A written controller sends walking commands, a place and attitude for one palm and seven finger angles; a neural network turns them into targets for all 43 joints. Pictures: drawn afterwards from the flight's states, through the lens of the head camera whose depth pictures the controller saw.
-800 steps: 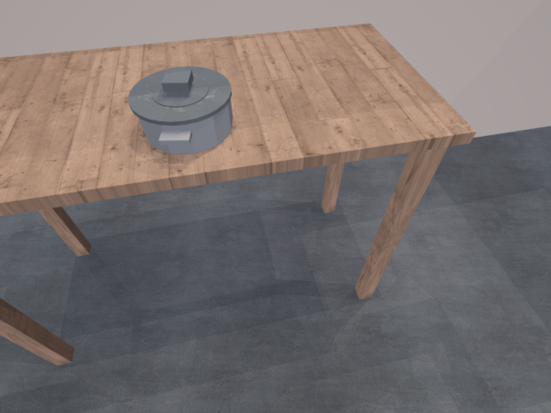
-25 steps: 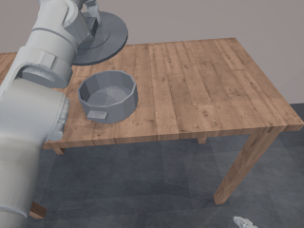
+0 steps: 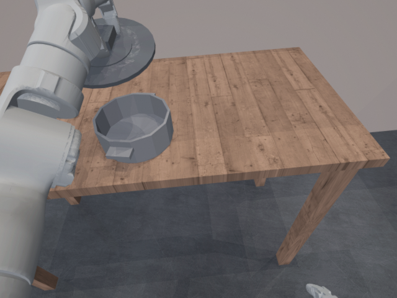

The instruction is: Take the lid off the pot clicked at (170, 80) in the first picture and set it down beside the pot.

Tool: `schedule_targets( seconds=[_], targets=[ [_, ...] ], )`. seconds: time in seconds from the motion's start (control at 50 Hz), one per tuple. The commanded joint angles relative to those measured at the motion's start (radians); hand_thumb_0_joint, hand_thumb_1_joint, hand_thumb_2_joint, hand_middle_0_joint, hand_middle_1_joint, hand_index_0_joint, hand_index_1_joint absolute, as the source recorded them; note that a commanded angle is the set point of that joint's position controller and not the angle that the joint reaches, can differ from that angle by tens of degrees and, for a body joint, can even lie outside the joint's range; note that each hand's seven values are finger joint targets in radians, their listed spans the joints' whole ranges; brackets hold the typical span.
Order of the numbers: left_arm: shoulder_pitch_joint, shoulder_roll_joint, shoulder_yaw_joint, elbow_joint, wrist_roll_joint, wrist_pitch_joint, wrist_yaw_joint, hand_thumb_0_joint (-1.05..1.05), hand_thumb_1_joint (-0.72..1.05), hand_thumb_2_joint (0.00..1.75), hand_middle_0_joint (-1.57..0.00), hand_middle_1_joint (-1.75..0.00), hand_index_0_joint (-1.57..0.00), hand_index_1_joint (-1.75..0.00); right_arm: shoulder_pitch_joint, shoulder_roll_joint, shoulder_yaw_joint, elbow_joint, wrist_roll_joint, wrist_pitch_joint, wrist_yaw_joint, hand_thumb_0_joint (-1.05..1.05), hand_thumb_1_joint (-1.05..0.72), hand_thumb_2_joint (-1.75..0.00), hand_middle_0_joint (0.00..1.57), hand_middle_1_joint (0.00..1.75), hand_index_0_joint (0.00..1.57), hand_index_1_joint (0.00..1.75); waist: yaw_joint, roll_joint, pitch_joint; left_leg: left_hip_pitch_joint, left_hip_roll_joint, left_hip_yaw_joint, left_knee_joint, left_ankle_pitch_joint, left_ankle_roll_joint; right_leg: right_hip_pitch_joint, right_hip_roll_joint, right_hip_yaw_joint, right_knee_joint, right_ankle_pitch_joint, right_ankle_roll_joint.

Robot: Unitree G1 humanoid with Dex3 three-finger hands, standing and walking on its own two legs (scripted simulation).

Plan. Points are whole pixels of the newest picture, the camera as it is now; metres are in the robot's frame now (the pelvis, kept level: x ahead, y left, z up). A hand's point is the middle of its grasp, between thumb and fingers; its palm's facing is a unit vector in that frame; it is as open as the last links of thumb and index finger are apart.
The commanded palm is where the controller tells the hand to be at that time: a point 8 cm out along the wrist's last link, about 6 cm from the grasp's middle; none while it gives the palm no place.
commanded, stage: move the lid sideways beside the pot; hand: left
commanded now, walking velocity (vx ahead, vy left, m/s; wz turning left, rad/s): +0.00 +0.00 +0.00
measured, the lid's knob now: (99, 37) +0.49 +0.17 +0.30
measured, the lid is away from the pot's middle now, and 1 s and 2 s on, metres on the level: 0.02 0.16 0.24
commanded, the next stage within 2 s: lower the lid onto the table in 1.80 s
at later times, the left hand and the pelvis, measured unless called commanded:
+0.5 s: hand (46, 44) +0.45 +0.24 +0.31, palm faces -0.13 -0.14 -0.98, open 8.2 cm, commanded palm +0.44 +0.25 +0.37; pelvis +0.00 +0.00 +0.00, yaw +1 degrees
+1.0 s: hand (10, 48) +0.44 +0.30 +0.31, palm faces -0.11 -0.15 -0.98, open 8.2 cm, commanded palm +0.43 +0.31 +0.37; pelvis +0.00 +0.01 +0.00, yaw +1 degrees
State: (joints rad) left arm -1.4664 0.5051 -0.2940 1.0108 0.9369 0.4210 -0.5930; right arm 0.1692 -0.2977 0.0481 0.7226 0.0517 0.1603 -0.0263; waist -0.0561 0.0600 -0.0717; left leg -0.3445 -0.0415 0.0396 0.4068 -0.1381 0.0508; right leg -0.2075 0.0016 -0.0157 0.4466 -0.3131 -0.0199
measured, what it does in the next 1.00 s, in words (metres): stands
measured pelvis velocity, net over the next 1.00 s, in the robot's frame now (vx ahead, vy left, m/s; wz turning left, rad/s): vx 0.00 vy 0.01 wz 0.02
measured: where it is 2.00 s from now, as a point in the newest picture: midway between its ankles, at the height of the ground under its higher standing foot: outside the picture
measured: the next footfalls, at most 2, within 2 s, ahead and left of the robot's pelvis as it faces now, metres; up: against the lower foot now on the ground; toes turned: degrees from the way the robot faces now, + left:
none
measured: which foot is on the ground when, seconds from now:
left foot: down 0.00-1.00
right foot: down 0.00-1.00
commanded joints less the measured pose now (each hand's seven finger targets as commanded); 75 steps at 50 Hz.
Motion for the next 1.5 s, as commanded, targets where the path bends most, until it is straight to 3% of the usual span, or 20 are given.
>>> schedule_targets(
  seconds=[0.0,0.08,0.12,0.16,0.48,0.5,0.58,0.6,0.74,0.78,0.84,0.88,1.0,1.04,1.1,1.18,1.2,1.34,1.42,1.48],
  targets=[
    [-0.635,0.303,0.087,-0.300,0.042,-0.015,0.049,0.00,0.63,0.93,-0.79,-1.10,-0.77,-1.07,-0.100,-0.132,-0.048,-0.143,-0.007,-0.035,-0.010,0.00,-0.90,-0.90,0.20,0.30,0.20,0.30,0.019,-0.078,-0.468,0.386,-0.024,-0.050,0.049,0.340,0.032,-0.004,0.027,0.024,-0.047,0.430,-0.030],
    [-0.547,0.263,0.049,-0.267,0.015,-0.015,0.036,0.00,0.63,0.93,-0.79,-1.10,-0.77,-1.07,-0.104,-0.139,-0.049,-0.150,0.002,-0.030,-0.012,0.00,-0.90,-0.90,0.20,0.30,0.20,0.30,0.017,-0.074,-0.406,0.361,-0.024,-0.042,0.053,0.332,0.033,-0.013,0.017,0.016,-0.048,0.447,-0.036],
    [-0.576,0.362,0.112,-0.260,0.049,-0.017,0.039,0.00,0.63,0.93,-0.79,-1.10,-0.77,-1.07,-0.119,-0.134,-0.044,-0.148,-0.001,-0.022,-0.015,0.00,-0.90,-0.90,0.20,0.30,0.20,0.30,0.021,-0.107,-0.423,0.347,-0.028,-0.037,0.061,0.345,0.040,0.004,0.019,0.028,-0.043,0.482,-0.029],
    [-0.555,0.287,0.056,-0.238,0.036,-0.010,0.028,0.00,0.63,0.93,-0.79,-1.10,-0.77,-1.07,-0.116,-0.129,-0.045,-0.146,0.005,-0.014,-0.016,0.00,-0.90,-0.90,0.20,0.30,0.20,0.30,0.006,-0.112,-0.352,0.333,-0.026,-0.038,0.053,0.296,0.037,-0.039,0.023,0.013,-0.056,0.431,-0.028],
    [-0.521,0.346,0.066,-0.270,0.021,-0.039,0.030,0.00,0.63,0.93,-0.79,-1.10,-0.77,-1.07,-0.108,-0.148,-0.043,-0.138,0.014,-0.010,-0.024,0.00,-0.90,-0.90,0.20,0.30,0.20,0.30,-0.006,-0.010,-0.371,0.392,-0.019,-0.061,0.056,0.307,0.022,-0.076,0.029,-0.006,-0.066,0.353,-0.045],
    [-0.587,0.430,0.121,-0.309,0.042,-0.046,0.039,0.00,0.63,0.93,-0.79,-1.10,-0.77,-1.07,-0.107,-0.148,-0.043,-0.136,0.011,-0.005,-0.022,0.00,-0.90,-0.90,0.20,0.30,0.20,0.30,0.002,-0.017,-0.423,0.391,-0.018,-0.066,0.048,0.284,0.022,-0.054,0.033,0.002,-0.067,0.339,-0.038],
    [-0.532,0.370,0.073,-0.277,0.024,-0.058,0.033,0.00,0.63,0.93,-0.79,-1.10,-0.77,-1.07,-0.104,-0.150,-0.044,-0.140,0.016,-0.008,-0.024,0.00,-0.90,-0.90,0.20,0.30,0.20,0.30,-0.003,0.003,-0.403,0.402,-0.017,-0.065,0.058,0.328,0.020,-0.068,0.028,-0.007,-0.062,0.358,-0.045],
    [-0.597,0.448,0.131,-0.334,0.046,-0.063,0.042,0.00,0.63,0.93,-0.79,-1.10,-0.77,-1.07,-0.099,-0.150,-0.047,-0.139,0.011,-0.005,-0.022,0.00,-0.90,-0.90,0.20,0.30,0.20,0.30,0.004,-0.004,-0.462,0.420,-0.016,-0.070,0.056,0.333,0.021,-0.050,0.034,0.002,-0.063,0.356,-0.038],
    [-0.515,0.486,0.147,-0.236,0.059,-0.073,0.038,0.00,0.63,0.93,-0.79,-1.10,-0.77,-1.07,-0.083,-0.153,-0.046,-0.143,0.018,0.015,-0.025,0.00,-0.90,-0.90,0.20,0.30,0.20,0.30,0.004,-0.019,-0.389,0.371,-0.010,-0.065,0.054,0.310,0.024,-0.072,0.036,-0.009,-0.065,0.334,-0.037],
    [-0.489,0.410,0.089,-0.256,0.031,-0.078,0.030,0.00,0.63,0.93,-0.79,-1.10,-0.77,-1.07,-0.079,-0.157,-0.048,-0.146,0.024,0.004,-0.025,0.00,-0.90,-0.90,0.20,0.30,0.20,0.30,-0.006,0.008,-0.361,0.397,-0.005,-0.068,0.056,0.349,0.019,-0.090,0.033,-0.016,-0.073,0.327,-0.044],
    [-0.514,0.516,0.164,-0.254,0.060,-0.084,0.041,0.00,0.63,0.93,-0.79,-1.10,-0.77,-1.07,-0.073,-0.158,-0.048,-0.146,0.020,0.015,-0.028,0.00,-0.90,-0.90,0.20,0.30,0.20,0.30,0.005,-0.006,-0.395,0.388,-0.007,-0.072,0.050,0.308,0.023,-0.080,0.039,-0.012,-0.071,0.306,-0.039],
    [-0.498,0.430,0.100,-0.309,0.030,-0.090,0.035,0.00,0.63,0.93,-0.79,-1.10,-0.77,-1.07,-0.069,-0.160,-0.052,-0.151,0.025,0.000,-0.026,0.00,-0.90,-0.90,0.20,0.30,0.20,0.30,-0.003,0.040,-0.396,0.438,0.000,-0.081,0.060,0.382,0.015,-0.100,0.038,-0.020,-0.074,0.305,-0.046],
    [-0.521,0.580,0.195,-0.274,0.066,-0.104,0.047,0.00,0.63,0.93,-0.79,-1.10,-0.77,-1.07,-0.061,-0.169,-0.048,-0.144,0.017,0.014,-0.031,0.00,-0.90,-0.90,0.20,0.30,0.20,0.30,0.008,0.014,-0.421,0.395,-0.005,-0.071,0.042,0.285,0.019,-0.063,0.041,-0.010,-0.080,0.278,-0.039],
    [-0.498,0.500,0.131,-0.179,0.059,-0.107,0.038,0.00,0.63,0.93,-0.79,-1.10,-0.77,-1.07,-0.060,-0.160,-0.044,-0.131,0.026,0.020,-0.037,0.00,-0.90,-0.90,0.20,0.30,0.20,0.30,-0.007,-0.017,-0.324,0.352,0.001,-0.070,0.031,0.223,0.022,-0.103,0.039,-0.024,-0.090,0.245,-0.037],
    [-0.568,0.561,0.161,-0.268,0.065,-0.125,0.047,0.00,0.63,0.93,-0.79,-1.10,-0.77,-1.07,-0.057,-0.169,-0.044,-0.131,0.020,0.008,-0.037,0.00,-0.90,-0.90,0.20,0.30,0.20,0.30,-0.001,0.056,-0.414,0.412,0.000,-0.075,0.036,0.267,0.018,-0.081,0.040,-0.014,-0.087,0.255,-0.041],
    [-0.498,0.501,0.121,-0.188,0.045,-0.140,0.036,0.00,0.63,0.93,-0.79,-1.10,-0.77,-1.07,-0.038,-0.170,-0.042,-0.120,0.027,-0.005,-0.043,0.00,-0.90,-0.90,0.20,0.30,0.20,0.30,-0.010,0.041,-0.343,0.398,0.003,-0.072,0.033,0.253,0.018,-0.105,0.039,-0.027,-0.099,0.241,-0.044],
    [-0.536,0.590,0.182,-0.202,0.072,-0.141,0.045,0.00,0.63,0.93,-0.79,-1.10,-0.77,-1.07,-0.037,-0.172,-0.043,-0.117,0.019,0.004,-0.042,0.00,-0.90,-0.90,0.20,0.30,0.20,0.30,-0.002,0.018,-0.392,0.392,0.003,-0.070,0.030,0.234,0.021,-0.075,0.040,-0.015,-0.099,0.242,-0.036],
    [-0.521,0.581,0.160,-0.169,0.070,-0.166,0.040,0.00,0.63,0.93,-0.79,-1.10,-0.77,-1.07,-0.029,-0.169,-0.044,-0.117,0.028,0.010,-0.045,0.00,-0.90,-0.90,0.20,0.30,0.20,0.30,-0.008,0.047,-0.360,0.393,0.008,-0.066,0.044,0.289,0.025,-0.091,0.041,-0.019,-0.096,0.280,-0.034],
    [-0.464,0.679,0.232,-0.143,0.085,-0.182,0.041,0.00,0.63,0.93,-0.79,-1.10,-0.77,-1.07,-0.023,-0.173,-0.043,-0.125,0.025,0.015,-0.046,0.00,-0.90,-0.90,0.20,0.30,0.20,0.30,0.002,0.021,-0.370,0.368,0.007,-0.052,0.060,0.335,0.031,-0.051,0.038,-0.009,-0.087,0.337,-0.032],
    [-0.446,0.594,0.161,-0.186,0.054,-0.188,0.026,0.00,0.63,0.93,-0.79,-1.10,-0.77,-1.07,-0.019,-0.175,-0.045,-0.133,0.036,0.014,-0.042,0.00,-0.90,-0.90,0.20,0.30,0.20,0.30,-0.009,0.053,-0.352,0.390,0.014,-0.049,0.056,0.364,0.026,-0.066,0.036,-0.019,-0.094,0.333,-0.035]
  ],
)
